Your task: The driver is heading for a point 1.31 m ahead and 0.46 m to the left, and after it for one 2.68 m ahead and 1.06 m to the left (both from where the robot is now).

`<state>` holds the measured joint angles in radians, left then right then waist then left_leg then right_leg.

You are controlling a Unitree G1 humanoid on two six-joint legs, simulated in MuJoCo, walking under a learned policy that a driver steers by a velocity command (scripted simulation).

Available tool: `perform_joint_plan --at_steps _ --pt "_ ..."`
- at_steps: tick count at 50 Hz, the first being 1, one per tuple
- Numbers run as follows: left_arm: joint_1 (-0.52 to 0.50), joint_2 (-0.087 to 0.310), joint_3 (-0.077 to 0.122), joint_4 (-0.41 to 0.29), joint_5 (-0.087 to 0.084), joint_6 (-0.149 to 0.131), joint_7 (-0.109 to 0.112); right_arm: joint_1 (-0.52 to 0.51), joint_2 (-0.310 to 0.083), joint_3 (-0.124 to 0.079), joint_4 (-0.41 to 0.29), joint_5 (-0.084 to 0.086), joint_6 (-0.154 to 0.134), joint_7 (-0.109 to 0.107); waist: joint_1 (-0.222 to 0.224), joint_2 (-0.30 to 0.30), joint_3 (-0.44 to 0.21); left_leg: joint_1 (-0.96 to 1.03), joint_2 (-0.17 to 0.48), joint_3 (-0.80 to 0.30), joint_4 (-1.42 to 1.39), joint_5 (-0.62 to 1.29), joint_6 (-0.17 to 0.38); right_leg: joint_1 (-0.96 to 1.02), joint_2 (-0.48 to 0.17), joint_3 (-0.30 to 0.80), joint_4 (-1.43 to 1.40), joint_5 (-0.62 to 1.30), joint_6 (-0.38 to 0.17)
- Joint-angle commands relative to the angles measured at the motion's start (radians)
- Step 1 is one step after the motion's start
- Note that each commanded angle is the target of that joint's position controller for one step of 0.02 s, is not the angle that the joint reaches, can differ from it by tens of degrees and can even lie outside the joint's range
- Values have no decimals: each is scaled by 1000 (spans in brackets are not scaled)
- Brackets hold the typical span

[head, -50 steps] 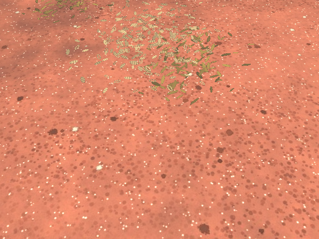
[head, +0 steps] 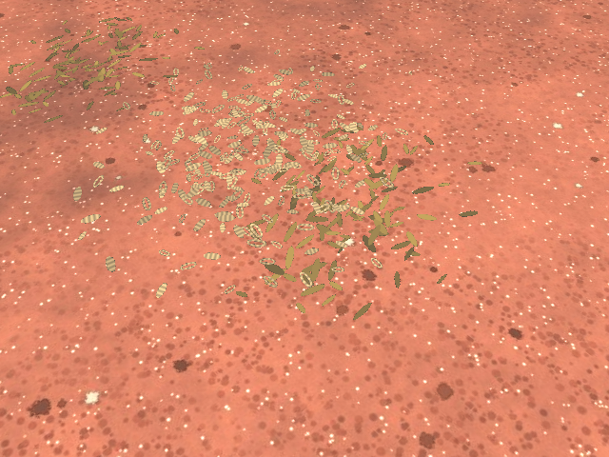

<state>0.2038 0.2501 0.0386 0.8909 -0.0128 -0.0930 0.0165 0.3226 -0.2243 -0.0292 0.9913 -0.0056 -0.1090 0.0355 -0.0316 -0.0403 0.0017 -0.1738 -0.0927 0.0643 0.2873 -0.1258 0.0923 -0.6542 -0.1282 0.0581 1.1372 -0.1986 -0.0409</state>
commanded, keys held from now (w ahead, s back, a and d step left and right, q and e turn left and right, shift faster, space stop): w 0.04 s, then w+q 0.96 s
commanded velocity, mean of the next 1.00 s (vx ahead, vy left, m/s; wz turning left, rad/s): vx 0.50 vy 0.00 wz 0.44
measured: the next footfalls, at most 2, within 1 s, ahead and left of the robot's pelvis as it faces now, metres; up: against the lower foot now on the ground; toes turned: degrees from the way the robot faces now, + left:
right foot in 0.28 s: +0.33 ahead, -0.16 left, +0.00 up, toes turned +5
left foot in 0.84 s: +0.53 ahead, +0.16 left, +0.00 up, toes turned +27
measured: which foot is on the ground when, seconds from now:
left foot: down 0.00-0.28, up 0.30-0.82, down 0.84-1.00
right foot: up 0.00-0.26, down 0.28-0.84, up 0.86-1.00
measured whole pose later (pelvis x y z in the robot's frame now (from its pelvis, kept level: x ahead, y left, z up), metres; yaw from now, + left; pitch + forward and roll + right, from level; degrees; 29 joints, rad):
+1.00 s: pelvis +0.49 +0.08 -0.01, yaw +30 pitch +2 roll -1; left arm 0.16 0.28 0.06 0.81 -0.01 -0.13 0.01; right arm 0.26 -0.26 -0.08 0.76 0.01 -0.05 0.03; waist -0.01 -0.02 0.05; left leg -0.32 -0.10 0.00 0.47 -0.17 0.11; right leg -0.51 -0.09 0.04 1.19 -0.34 0.00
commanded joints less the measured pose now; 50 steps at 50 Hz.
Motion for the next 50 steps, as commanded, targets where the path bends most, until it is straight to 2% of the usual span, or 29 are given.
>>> perform_joint_plan --at_steps 1,5,9,12,13,14,15,16,17,18,19,20,22,25,29,32,36,37,39,40,41,42,43,44,45,46,47,48,50 --pt "33 44 13 -43 12 5 7 -38 -131 -21 -54 1 -17 -20 46 80 54 -96 281 -212 -204 69 170 -32 -42 1 -139 153 28" --pt "-139 32 8 -92 6 -10 -3 52 -154 -25 -39 19 -2 -36 -13 74 60 -27 260 -193 -183 77 130 6 11 -28 -436 294 43" --pt "-246 43 5 -128 -8 -25 -27 112 -165 -31 -26 31 16 -42 -44 94 75 51 289 -237 -113 24 123 62 53 -28 -587 250 54" --pt "-193 90 21 -127 -9 -42 -36 99 -179 -42 -31 31 30 -50 8 123 51 94 317 -295 -21 30 96 183 75 -21 -666 145 32" --pt "-110 114 35 -105 -8 -46 -33 83 -174 -40 -38 29 35 -51 56 126 11 84 292 -288 63 112 79 297 93 -39 -692 103 16" --pt "51 168 60 -65 -2 -52 -25 67 -138 -28 -54 20 34 -49 125 100 -97 11 227 -245 263 170 48 526 52 -5 -681 109 -24" --pt "236 258 81 -44 8 -49 -16 56 -76 -8 -97 -5 30 -47 183 -55 -277 -179 129 -156 607 -74 6 821 -160 207 -670 101 -79" --pt "262 300 89 -30 24 -40 -25 178 15 14 -119 32 9 -43 109 -375 -364 -528 18 -136 888 -459 -30 1057 -330 647 -810 -77 -218" --pt "203 172 59 -58 26 -44 -26 144 -118 -16 -100 56 2 -47 122 -201 -279 -607 85 -234 1020 -415 -26 968 -299 621 -841 -144 -188" --pt "130 115 42 -73 17 -45 -26 66 -157 -31 -117 59 4 -47 112 -108 -169 -623 126 -221 1026 -309 -17 836 -268 435 -842 -74 -143" --pt "57 97 33 -81 15 -43 -30 38 -138 -33 -118 50 12 -52 79 -29 -117 -568 169 -204 997 -223 -29 711 -220 312 -869 24 -122" --pt "20 77 29 -77 14 -40 -31 20 -123 -40 -124 39 21 -52 59 -31 -62 -544 194 -198 944 -169 -36 629 -179 219 -906 73 -112" --pt "13 65 29 -58 24 -41 -28 32 -83 -43 -133 41 45 -42 30 -67 -29 -478 218 -175 911 -113 -44 545 -136 92 -955 159 -106" --pt "41 98 43 -32 26 -45 -19 -16 -66 -46 -172 36 66 -38 24 -30 5 -540 226 -176 868 -47 -55 539 -144 -9 -981 288 -131" --pt "57 127 54 -19 28 -33 -3 -123 -63 -46 -224 31 67 -26 42 -16 39 -583 221 -165 664 95 -66 571 -142 -112 -1003 295 -128" --pt "86 150 61 -11 20 -23 5 -234 -54 -39 -267 25 62 -5 79 -6 71 -571 214 -103 522 163 -55 605 -149 -178 -1006 280 -117" --pt "132 172 70 7 2 -1 7 -336 -55 -35 -327 30 63 19 103 -10 102 -577 201 -43 418 90 -24 715 -180 -230 -958 321 -98" --pt "129 181 73 8 -2 5 7 -343 -62 -38 -339 31 64 25 96 -16 99 -554 187 -22 401 47 -10 734 -186 -245 -929 383 -89" --pt "105 213 81 -2 -8 16 9 -302 -92 -54 -349 30 69 28 51 -52 47 -423 124 40 387 -50 27 747 -183 -279 -808 697 -69" --pt "91 227 85 -7 -11 24 12 -222 -121 -71 -335 33 71 27 0 -66 -6 -307 79 69 379 -88 50 740 -174 -295 -681 849 -58" --pt "69 231 84 -14 -16 31 13 -69 -168 -100 -296 35 71 21 -87 -48 -85 -92 27 84 305 -36 85 678 -138 -319 -477 885 -32" --pt "74 209 74 -33 -1 27 15 103 -255 -140 -249 34 79 -1 -157 39 -172 223 87 -67 268 -16 135 436 -94 -318 -173 618 19" --pt "166 42 25 -91 36 -2 -2 75 -374 -153 -254 37 71 -10 -19 316 -237 533 354 -628 182 -133 304 -23 102 -230 186 -345 74" --pt "76 106 29 -114 -5 -51 -16 119 -308 -130 -285 22 56 -6 -82 212 -381 582 436 -913 4 -254 352 -130 138 17 303 -403 54" --pt "-31 149 42 -146 -42 -69 -20 90 -243 -111 -271 14 42 0 -92 148 -238 505 411 -773 -14 -165 291 -221 94 26 293 -301 27" --pt "-38 140 38 -146 -29 -76 -14 20 -205 -99 -282 23 35 0 -46 83 -156 353 369 -635 -5 -72 252 -186 49 25 206 -203 11" --pt "-24 145 45 -129 -1 -71 -5 -64 -168 -87 -301 24 35 0 3 43 -104 199 323 -524 -8 27 219 -102 13 25 124 -146 16" --pt "4 156 54 -126 8 -56 -4 -108 -144 -77 -318 15 33 -3 41 60 -87 98 292 -463 -28 98 205 -22 -11 33 70 -112 22" --pt "12 137 57 -137 19 -29 -6 -111 -152 -78 -322 17 29 -11 62 64 -70 7 263 -413 -60 183 209 33 -10 18 -6 -78 49"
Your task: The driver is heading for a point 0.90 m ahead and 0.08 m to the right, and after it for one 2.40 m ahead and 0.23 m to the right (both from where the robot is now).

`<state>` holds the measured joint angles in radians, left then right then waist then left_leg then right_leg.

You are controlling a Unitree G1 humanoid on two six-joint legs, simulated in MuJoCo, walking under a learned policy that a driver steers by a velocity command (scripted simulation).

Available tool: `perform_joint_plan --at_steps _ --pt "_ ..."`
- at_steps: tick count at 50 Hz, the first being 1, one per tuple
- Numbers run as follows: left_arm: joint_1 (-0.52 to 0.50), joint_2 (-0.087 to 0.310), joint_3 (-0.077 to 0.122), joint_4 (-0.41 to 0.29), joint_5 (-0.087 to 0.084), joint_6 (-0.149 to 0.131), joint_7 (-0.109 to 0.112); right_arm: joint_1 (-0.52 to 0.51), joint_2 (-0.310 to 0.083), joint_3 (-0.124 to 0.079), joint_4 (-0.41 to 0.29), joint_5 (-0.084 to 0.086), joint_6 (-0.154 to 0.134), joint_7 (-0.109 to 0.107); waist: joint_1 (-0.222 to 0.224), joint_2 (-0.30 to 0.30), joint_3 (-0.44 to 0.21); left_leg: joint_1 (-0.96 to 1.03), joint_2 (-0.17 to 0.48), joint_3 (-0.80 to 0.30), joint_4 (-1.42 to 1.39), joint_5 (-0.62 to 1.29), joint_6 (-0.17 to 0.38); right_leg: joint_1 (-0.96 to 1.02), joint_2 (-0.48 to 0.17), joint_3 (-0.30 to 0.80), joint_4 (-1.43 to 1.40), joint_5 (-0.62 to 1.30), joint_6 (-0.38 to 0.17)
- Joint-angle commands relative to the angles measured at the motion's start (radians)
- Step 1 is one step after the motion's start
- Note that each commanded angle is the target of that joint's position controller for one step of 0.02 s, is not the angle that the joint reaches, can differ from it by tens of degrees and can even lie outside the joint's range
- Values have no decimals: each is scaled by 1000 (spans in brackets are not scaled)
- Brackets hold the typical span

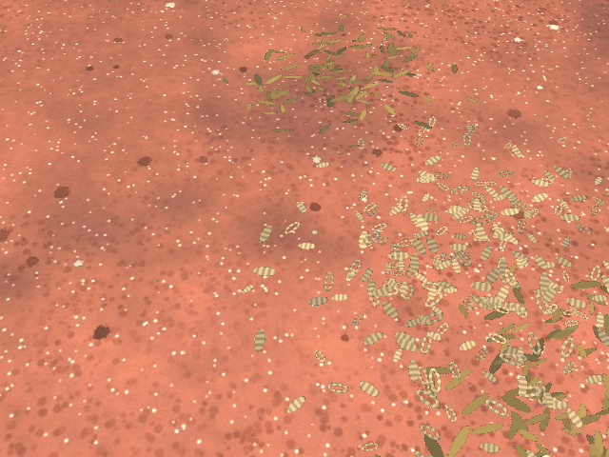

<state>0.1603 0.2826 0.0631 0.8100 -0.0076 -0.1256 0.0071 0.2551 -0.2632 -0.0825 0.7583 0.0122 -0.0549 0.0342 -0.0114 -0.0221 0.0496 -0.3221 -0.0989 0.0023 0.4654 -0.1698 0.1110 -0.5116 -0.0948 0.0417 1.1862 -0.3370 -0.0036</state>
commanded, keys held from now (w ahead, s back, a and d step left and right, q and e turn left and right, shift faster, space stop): w+q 0.18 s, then w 0.52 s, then w+e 0.30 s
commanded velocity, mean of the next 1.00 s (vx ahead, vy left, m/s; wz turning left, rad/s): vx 0.50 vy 0.00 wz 0.16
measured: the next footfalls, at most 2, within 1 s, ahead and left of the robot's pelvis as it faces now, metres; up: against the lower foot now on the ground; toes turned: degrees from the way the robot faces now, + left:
right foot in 0.36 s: +0.39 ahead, -0.11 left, +0.00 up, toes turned +12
left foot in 0.86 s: +0.60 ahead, +0.19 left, +0.00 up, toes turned +10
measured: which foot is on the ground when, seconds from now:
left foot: down 0.00-0.38, up 0.40-0.84, down 0.86-1.00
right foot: up 0.00-0.34, down 0.36-0.88, up 0.90-1.00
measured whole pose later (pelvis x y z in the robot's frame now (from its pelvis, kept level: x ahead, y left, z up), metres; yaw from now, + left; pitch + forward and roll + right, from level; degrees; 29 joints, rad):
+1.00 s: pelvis +0.53 +0.07 +0.00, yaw +6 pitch +2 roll +0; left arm 0.34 0.30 0.06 0.83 -0.03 -0.06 0.00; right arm 0.16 -0.24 -0.05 0.72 -0.01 -0.10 0.02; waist 0.02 -0.04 0.01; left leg -0.33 0.00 0.07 0.47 -0.18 0.03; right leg -0.45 -0.04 0.05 1.14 -0.38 -0.02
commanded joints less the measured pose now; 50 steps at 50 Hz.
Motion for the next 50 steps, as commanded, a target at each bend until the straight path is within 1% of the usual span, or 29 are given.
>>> perform_joint_plan --at_steps 1,3,7,12,15,16,17,18,19,20,21,22,23,24,26,28,33,36,38,40,42,43,44,45,46,47,48,49,50 --pt "39 91 30 -66 21 12 5 -25 -125 -27 -85 1 -28 -16 42 42 -107 128 257 -322 -246 268 192 -109 -35 25 -99 91 25" --pt "-37 74 24 -98 27 19 9 19 -150 -34 -74 4 -28 -31 22 48 -79 111 235 -285 -252 303 181 -145 -14 13 -219 192 50" --pt "-184 46 11 -145 17 12 -3 88 -146 -31 -57 11 -17 -47 -36 99 -53 111 187 -260 -231 202 122 -115 47 11 -512 408 51" --pt "-281 57 7 -187 7 -9 -34 160 -137 -26 -24 13 -9 -54 -81 116 -38 216 235 -329 -161 158 105 -84 77 12 -670 443 21" --pt "-257 80 14 -193 6 -21 -43 163 -142 -27 -12 8 2 -61 -63 145 -36 300 275 -379 -98 254 92 -47 86 1 -708 324 -18" --pt "-211 93 21 -185 6 -24 -41 149 -147 -28 -14 7 5 -60 -37 159 -50 312 270 -378 -58 360 82 17 101 -19 -728 284 -39" --pt "-113 116 34 -160 12 -28 -35 125 -138 -23 -22 6 6 -58 16 154 -104 305 227 -348 39 510 62 160 117 -40 -767 305 -69" --pt "38 154 47 -137 26 -30 -30 93 -112 -10 -43 -4 3 -51 89 123 -231 203 180 -307 240 496 32 418 20 44 -718 357 -132" --pt "204 231 69 -112 38 -24 -25 199 -57 8 -47 -1 -6 -50 97 -79 -400 -116 50 -209 599 187 -43 813 -187 369 -699 325 -276" --pt "267 195 65 -64 10 -13 -37 272 -54 18 -28 17 -17 -48 87 -293 -436 -349 -14 -193 816 -398 -75 925 -314 706 -837 122 -354" --pt "218 124 44 -75 -12 -7 -35 184 -138 1 -35 29 -22 -45 101 -158 -274 -455 50 -228 896 -361 -69 810 -289 662 -876 -49 -309" --pt "146 94 32 -90 -6 4 -31 75 -147 1 -60 25 -24 -42 92 -59 -155 -461 98 -179 885 -272 -67 658 -246 517 -899 -38 -268" --pt "95 79 22 -91 4 11 -33 12 -132 2 -77 6 -26 -39 62 -3 -64 -440 137 -140 813 -211 -68 510 -200 420 -940 50 -251" --pt "68 61 13 -94 13 9 -33 7 -123 -2 -79 -7 -25 -39 32 -9 -48 -394 174 -130 744 -165 -69 436 -164 357 -963 130 -236" --pt "64 62 11 -84 13 4 -36 46 -83 4 -67 -2 -19 -36 4 -55 -57 -322 196 -101 670 -135 -78 363 -119 269 -1000 243 -232" --pt "86 93 18 -67 6 -1 -34 17 -61 12 -80 -7 -17 -38 5 -60 -53 -337 208 -76 581 -95 -95 348 -116 205 -1026 352 -247" --pt "150 135 26 -35 -9 17 -21 -152 -31 30 -119 -8 -29 -30 59 -44 -40 -302 194 -35 255 169 -110 363 -76 75 -1040 415 -207" --pt "220 144 25 -5 -18 28 -20 -249 -36 31 -147 2 -35 -17 99 -47 -18 -260 165 -20 143 225 -112 388 -90 77 -1020 382 -198" --pt "249 145 24 10 -21 40 -18 -296 -47 27 -169 6 -43 -7 101 -52 -3 -256 148 -26 89 186 -102 432 -116 114 -986 375 -193" --pt "245 166 30 14 -22 52 -11 -284 -75 18 -174 7 -54 1 73 -67 -9 -203 134 -34 36 123 -85 468 -140 153 -939 386 -176" --pt "219 172 29 10 -22 60 -5 -143 -122 -7 -134 1 -62 -6 -15 -65 -83 30 105 -8 -30 102 -52 440 -102 133 -794 536 -141" --pt "208 133 15 -3 -11 56 -6 11 -176 -29 -102 -13 -64 -17 -86 -40 -199 283 178 -65 3 133 -9 330 -45 91 -589 508 -105" --pt "252 40 -14 -38 3 43 -6 163 -269 -52 -87 -36 -57 -28 -117 147 -367 674 432 -371 26 122 95 -14 80 0 -217 186 -36" --pt "315 25 -23 -37 -18 29 -6 201 -245 -46 -69 -26 -45 -25 -101 330 -468 747 548 -675 -89 -39 176 -204 122 55 -3 -259 -21" --pt "256 124 6 -37 -40 29 -6 160 -171 -24 -69 -16 -42 -25 -107 214 -325 630 507 -594 -127 -142 141 -280 68 96 91 -208 -21" --pt "187 132 11 -56 -39 34 -6 97 -135 -11 -72 -10 -41 -25 -87 169 -215 496 470 -458 -155 -139 109 -293 29 69 89 -123 -23" --pt "157 120 13 -62 -28 42 -4 27 -107 0 -70 -13 -44 -21 -53 124 -140 364 428 -366 -200 -92 94 -257 -1 57 48 -52 -18" --pt "158 110 19 -60 -20 56 -4 -24 -78 7 -68 -17 -50 -18 -20 138 -96 271 393 -287 -241 -41 81 -214 -27 62 7 -3 -15" --pt "180 88 18 -57 -22 70 -6 -54 -77 5 -62 -22 -56 -16 7 155 -73 199 376 -226 -277 -4 76 -162 -40 62 -7 32 -10"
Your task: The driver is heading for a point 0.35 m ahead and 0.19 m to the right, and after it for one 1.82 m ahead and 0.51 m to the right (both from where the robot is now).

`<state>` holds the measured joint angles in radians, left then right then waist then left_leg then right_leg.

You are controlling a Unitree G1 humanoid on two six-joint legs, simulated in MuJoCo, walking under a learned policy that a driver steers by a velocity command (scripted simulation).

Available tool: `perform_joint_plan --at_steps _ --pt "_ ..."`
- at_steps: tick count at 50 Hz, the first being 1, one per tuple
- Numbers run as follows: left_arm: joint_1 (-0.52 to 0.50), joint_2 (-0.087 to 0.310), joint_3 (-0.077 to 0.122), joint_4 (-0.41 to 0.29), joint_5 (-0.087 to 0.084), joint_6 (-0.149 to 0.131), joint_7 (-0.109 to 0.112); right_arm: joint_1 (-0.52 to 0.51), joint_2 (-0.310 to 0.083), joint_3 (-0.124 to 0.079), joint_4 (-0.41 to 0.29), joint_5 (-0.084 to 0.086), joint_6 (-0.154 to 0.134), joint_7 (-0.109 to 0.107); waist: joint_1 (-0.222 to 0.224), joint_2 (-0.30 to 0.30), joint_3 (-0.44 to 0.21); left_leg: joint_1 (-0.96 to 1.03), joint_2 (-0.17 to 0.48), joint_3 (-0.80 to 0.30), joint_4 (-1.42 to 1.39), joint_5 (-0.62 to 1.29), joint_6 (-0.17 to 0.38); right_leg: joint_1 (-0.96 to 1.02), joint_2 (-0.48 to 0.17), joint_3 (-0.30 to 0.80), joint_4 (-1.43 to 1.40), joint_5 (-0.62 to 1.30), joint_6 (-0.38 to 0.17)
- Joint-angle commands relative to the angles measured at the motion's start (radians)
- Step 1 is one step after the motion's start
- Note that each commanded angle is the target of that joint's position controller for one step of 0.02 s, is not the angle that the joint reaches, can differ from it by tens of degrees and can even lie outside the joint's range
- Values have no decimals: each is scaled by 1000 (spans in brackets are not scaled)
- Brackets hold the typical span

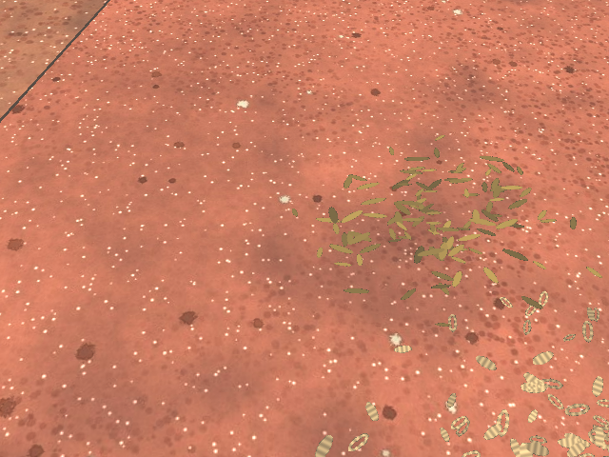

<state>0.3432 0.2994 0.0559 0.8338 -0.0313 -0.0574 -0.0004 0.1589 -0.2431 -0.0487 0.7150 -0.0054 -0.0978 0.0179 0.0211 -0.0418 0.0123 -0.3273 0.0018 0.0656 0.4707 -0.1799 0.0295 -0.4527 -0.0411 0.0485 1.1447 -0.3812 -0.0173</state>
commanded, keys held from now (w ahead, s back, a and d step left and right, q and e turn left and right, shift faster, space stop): w+e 0.72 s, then w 0.28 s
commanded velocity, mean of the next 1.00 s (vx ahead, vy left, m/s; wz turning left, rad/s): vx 0.50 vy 0.00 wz -0.48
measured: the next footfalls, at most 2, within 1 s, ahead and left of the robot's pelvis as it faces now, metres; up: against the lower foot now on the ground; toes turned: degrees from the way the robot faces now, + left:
right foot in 0.38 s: +0.34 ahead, -0.18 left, +0.00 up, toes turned -17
left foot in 0.88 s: +0.67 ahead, -0.09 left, +0.00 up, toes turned -31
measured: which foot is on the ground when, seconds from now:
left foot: down 0.00-0.40, up 0.42-0.86, down 0.88-1.00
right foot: up 0.00-0.36, down 0.38-0.88, up 0.90-1.00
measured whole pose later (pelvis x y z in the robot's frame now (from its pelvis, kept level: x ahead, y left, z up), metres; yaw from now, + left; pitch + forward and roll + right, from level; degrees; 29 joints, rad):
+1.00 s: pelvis +0.53 -0.13 +0.00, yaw -30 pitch +2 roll +1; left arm 0.34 0.29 0.05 0.73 -0.02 -0.04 0.01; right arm 0.17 -0.27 -0.05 0.75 0.00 -0.11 0.03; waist 0.01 -0.03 0.00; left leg -0.36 -0.04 0.01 0.50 -0.18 0.04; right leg -0.37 0.04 0.10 1.14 -0.43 -0.04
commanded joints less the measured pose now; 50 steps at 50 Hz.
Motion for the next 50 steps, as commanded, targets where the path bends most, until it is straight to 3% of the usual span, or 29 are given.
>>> perform_joint_plan --at_steps 1,5,9,12,15,17,18,19,20,21,22,23,24,25,26,29,34,36,39,41,43,44,45,46,47,48,49,50 --pt "3 50 23 -80 1 13 0 28 -99 -32 -12 -6 -20 0 -13 168 -24 168 269 -241 -308 59 163 -202 -96 50 31 103 10" --pt "-60 36 26 -115 9 28 -1 44 -131 -47 29 -12 -31 -13 -7 106 9 178 267 -90 -337 220 169 -267 -98 69 -77 259 31" --pt "-184 12 13 -156 11 19 -27 72 -168 -55 56 -6 -18 -26 -50 89 39 213 248 33 -339 239 141 -236 -83 6 -315 431 17" --pt "-283 8 6 -204 11 19 -46 121 -198 -65 81 7 -2 -29 -88 77 72 295 279 67 -325 237 133 -252 -75 -37 -421 411 -5" --pt "-326 26 11 -245 11 21 -60 142 -223 -74 99 24 20 -29 -89 90 81 395 306 96 -257 347 109 -252 -52 -82 -479 295 -43" --pt "-277 57 28 -253 13 27 -62 126 -253 -83 97 32 33 -34 -43 127 24 421 301 130 -121 681 85 -128 13 -144 -489 189 -83" --pt "-177 88 47 -233 11 29 -59 114 -263 -85 95 35 41 -37 18 132 -36 408 283 153 28 825 69 8 62 -175 -512 170 -109" --pt "-10 146 81 -188 9 32 -47 109 -247 -77 91 37 45 -40 105 106 -124 312 239 180 251 811 35 259 111 -175 -576 235 -147" --pt "123 248 114 -162 6 42 -23 136 -183 -52 67 2 36 -39 137 -57 -215 29 183 182 587 373 -17 564 -60 100 -593 283 -216" --pt "48 321 113 -198 5 29 -25 186 -77 -16 7 -8 2 -29 20 -256 -323 -369 -45 15 916 -398 -71 816 -283 713 -777 88 -418" --pt "74 230 87 -210 11 15 -35 82 -176 -33 -2 27 -35 -13 102 -104 -364 -469 -1 -169 967 -375 -46 827 -299 752 -864 40 -391" --pt "52 179 72 -200 17 3 -36 18 -186 -35 -26 53 -49 -7 93 -71 -234 -517 38 -154 928 -296 -22 730 -266 599 -853 101 -346" --pt "-8 152 62 -203 14 -4 -37 14 -170 -31 -19 35 -53 -14 42 24 -141 -473 84 -151 828 -218 -15 571 -216 470 -847 215 -307" --pt "-70 116 52 -216 18 -5 -32 17 -181 -39 -8 9 -47 -22 5 26 -109 -401 114 -151 740 -174 -20 454 -180 384 -853 313 -281" --pt "-105 102 45 -235 28 -5 -28 37 -183 -43 -3 2 -34 -20 -25 10 -89 -338 127 -155 704 -145 -25 372 -155 343 -876 374 -276" --pt "-99 125 51 -233 23 -12 -13 36 -149 -38 -10 -10 -5 -21 -44 14 -69 -294 112 -130 584 -82 -68 264 -125 273 -913 492 -288" --pt "-34 147 58 -204 12 -2 12 -145 -102 -15 -56 -6 -5 -13 20 -29 -20 -253 48 -119 217 211 -99 208 -54 198 -906 378 -223" --pt "-4 155 61 -190 9 2 14 -201 -106 -13 -72 5 -12 -4 43 -42 -11 -209 21 -117 128 263 -96 206 -59 221 -894 322 -208" --pt "33 134 55 -164 7 4 15 -217 -133 -19 -80 10 -25 11 54 -56 -11 -190 21 -134 53 258 -69 291 -103 274 -837 284 -196" --pt "35 131 54 -153 12 8 16 -196 -150 -27 -80 10 -33 17 40 -81 -6 -164 20 -128 30 180 -39 342 -131 313 -793 315 -183" --pt "18 118 50 -153 16 14 15 -88 -172 -43 -52 4 -40 12 -20 -94 -39 -17 -4 -87 -27 132 6 357 -98 304 -691 460 -153" --pt "11 80 34 -163 22 13 12 28 -207 -56 -34 -9 -45 7 -75 -64 -138 176 67 -146 -5 147 56 309 -46 256 -515 492 -121" --pt "95 30 16 -178 21 6 13 168 -287 -77 -16 -24 -45 2 -85 123 -294 531 263 -440 4 98 181 41 68 152 -188 277 -53" --pt "172 24 7 -174 3 -5 15 252 -289 -84 32 -4 -32 17 -76 364 -340 671 385 -818 -144 -173 278 -215 138 114 50 -201 -11" --pt "91 110 25 -169 -7 -7 13 228 -208 -61 26 21 -29 18 -102 238 -214 596 371 -806 -183 -362 245 -326 85 159 145 -164 -14" --pt "-13 132 30 -189 -2 -7 12 167 -172 -49 15 18 -20 14 -104 152 -103 469 336 -664 -195 -328 208 -346 43 122 147 -79 -17" --pt "-72 122 27 -204 13 -10 11 119 -154 -39 9 7 -12 12 -85 105 -39 350 294 -561 -217 -228 195 -323 9 87 101 -13 -18" --pt "-88 107 29 -209 23 -12 7 90 -134 -30 8 -1 -10 10 -59 106 -7 271 259 -492 -242 -138 189 -289 -26 75 40 38 -17"
Keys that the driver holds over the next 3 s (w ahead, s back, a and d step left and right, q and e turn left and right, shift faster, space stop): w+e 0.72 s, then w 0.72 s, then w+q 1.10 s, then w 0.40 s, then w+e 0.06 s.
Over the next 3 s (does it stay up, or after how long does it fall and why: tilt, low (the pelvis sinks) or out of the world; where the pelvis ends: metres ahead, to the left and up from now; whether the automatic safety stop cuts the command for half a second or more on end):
stays up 1.53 -0.43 -0.01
